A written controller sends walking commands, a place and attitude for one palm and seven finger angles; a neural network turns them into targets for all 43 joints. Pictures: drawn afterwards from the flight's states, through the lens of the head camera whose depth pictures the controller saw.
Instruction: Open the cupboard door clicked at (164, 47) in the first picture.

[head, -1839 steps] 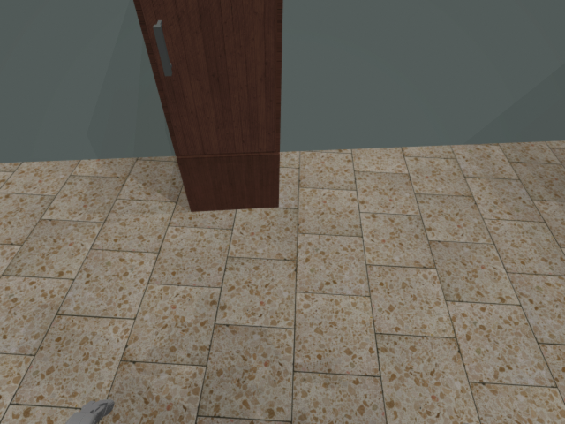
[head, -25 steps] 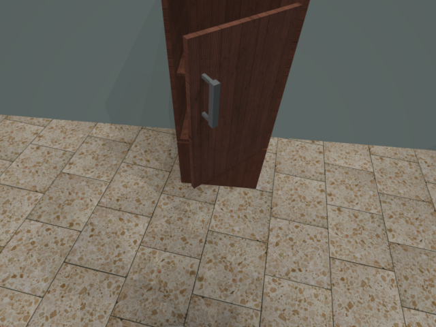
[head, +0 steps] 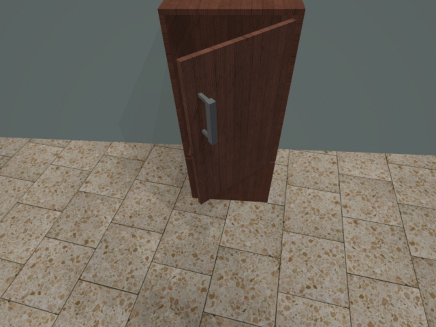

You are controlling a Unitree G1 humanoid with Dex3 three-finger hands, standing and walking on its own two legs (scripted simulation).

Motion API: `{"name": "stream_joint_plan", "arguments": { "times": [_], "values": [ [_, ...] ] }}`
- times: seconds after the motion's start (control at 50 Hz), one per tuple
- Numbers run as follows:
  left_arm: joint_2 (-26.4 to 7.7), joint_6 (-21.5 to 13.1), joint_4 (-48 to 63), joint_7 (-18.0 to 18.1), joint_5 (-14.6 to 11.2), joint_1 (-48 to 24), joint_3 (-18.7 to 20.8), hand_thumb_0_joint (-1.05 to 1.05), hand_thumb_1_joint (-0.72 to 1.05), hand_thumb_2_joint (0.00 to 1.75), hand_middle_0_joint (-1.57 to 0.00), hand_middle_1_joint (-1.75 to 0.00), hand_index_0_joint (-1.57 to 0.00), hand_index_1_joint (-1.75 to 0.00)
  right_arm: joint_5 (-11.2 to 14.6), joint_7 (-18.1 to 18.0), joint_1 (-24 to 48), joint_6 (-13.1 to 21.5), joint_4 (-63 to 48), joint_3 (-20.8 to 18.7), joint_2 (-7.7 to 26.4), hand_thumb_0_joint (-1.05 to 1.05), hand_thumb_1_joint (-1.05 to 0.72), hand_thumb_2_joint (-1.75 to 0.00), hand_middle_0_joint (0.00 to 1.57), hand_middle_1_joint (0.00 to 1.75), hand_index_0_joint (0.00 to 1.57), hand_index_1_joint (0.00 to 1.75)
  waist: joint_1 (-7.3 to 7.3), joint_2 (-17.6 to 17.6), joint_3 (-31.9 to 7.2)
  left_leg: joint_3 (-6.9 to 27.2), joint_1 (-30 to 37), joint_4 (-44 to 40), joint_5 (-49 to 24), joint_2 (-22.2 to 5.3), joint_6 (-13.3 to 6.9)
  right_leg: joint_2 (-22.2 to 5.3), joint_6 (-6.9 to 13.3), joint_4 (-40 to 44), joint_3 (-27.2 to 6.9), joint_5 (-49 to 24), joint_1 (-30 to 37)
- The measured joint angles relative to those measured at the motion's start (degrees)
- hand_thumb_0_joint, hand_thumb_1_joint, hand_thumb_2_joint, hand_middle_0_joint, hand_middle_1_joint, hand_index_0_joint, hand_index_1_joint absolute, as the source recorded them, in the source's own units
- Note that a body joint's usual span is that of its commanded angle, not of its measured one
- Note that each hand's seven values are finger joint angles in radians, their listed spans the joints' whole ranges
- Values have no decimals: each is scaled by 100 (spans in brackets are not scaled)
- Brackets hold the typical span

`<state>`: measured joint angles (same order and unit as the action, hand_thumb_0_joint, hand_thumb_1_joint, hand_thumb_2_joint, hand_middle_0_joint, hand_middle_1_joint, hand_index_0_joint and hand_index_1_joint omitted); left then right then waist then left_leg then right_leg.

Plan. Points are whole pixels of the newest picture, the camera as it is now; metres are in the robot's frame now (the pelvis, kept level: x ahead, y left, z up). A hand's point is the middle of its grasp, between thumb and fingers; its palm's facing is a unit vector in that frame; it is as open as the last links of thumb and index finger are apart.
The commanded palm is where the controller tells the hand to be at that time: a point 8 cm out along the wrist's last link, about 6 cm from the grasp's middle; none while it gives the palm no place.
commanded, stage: let the arm hang, fingers relaxed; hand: left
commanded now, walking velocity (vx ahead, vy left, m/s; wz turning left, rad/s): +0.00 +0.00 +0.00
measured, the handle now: (207, 119) +0.62 +0.07 +0.02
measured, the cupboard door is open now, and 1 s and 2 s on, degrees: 41 41 41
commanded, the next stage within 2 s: look to check the result in 0.26 s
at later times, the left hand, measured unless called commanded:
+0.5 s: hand out of the picture +0.03 +0.17 -0.17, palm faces +0.02 -0.97 -0.22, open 7.4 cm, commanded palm none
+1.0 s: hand out of the picture +0.03 +0.17 -0.17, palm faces +0.03 -0.98 -0.21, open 7.4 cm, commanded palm none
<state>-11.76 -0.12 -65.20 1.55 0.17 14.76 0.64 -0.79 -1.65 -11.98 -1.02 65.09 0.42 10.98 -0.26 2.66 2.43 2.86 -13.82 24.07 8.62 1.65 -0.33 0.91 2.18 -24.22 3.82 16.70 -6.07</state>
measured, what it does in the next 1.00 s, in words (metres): stands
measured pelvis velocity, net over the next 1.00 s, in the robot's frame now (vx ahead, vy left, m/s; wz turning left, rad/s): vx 0.03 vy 0.00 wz -0.02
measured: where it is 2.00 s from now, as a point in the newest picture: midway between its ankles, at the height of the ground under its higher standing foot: outside the picture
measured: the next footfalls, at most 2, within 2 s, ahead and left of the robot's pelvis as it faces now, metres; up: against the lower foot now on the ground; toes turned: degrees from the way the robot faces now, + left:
left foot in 1.88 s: +0.13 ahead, +0.09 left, +0.00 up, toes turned -29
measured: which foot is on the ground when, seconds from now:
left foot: down 0.00-1.00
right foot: down 0.00-1.00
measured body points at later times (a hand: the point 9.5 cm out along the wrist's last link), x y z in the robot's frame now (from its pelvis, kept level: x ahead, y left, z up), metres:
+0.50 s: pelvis +0.02 -0.01 +0.00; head +0.04 -0.02 +0.45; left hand +0.03 +0.22 -0.15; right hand +0.03 -0.24 -0.16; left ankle +0.05 +0.12 -0.74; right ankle -0.04 -0.09 -0.74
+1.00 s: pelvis +0.03 +0.00 +0.00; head +0.04 -0.01 +0.45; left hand +0.03 +0.22 -0.15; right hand +0.04 -0.23 -0.16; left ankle +0.05 +0.12 -0.74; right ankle -0.04 -0.09 -0.74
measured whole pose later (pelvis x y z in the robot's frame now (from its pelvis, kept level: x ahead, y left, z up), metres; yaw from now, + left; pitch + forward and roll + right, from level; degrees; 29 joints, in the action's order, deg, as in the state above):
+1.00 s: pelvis +0.03 +0.00 +0.00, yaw -1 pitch -1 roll +0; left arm -8.7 -0.4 -65.0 1.9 0.0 15.5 0.6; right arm -0.7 -2.6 -12.8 -0.3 65.6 0.6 10.0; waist -0.2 0.5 2.9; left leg 2.0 -10.8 22.8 10.7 1.4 -0.2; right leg 1.1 2.2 -20.9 2.8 17.3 -2.4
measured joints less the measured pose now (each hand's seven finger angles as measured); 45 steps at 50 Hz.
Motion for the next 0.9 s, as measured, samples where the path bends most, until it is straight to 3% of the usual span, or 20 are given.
{"name": "stream_joint_plan", "arguments": {
  "times": [0.22,0.9],
  "values": [
    [253,-52,144,27,-6,-304,-16,0,91,89,-20,-30,-20,-30,-13,-40,-23,44,75,-4,4,1,-91,-89,20,30,20,29,-58,-187,-12,-12,126,-59,92,-49,59,50,44,135,-23,38,150],
    [301,-18,7,45,-17,104,3,0,90,90,-20,-30,-20,-30,7,-99,-62,65,46,15,-112,1,-90,-89,20,30,20,29,12,-216,58,-72,287,-92,222,-39,26,36,15,315,-86,69,362]
  ]
}}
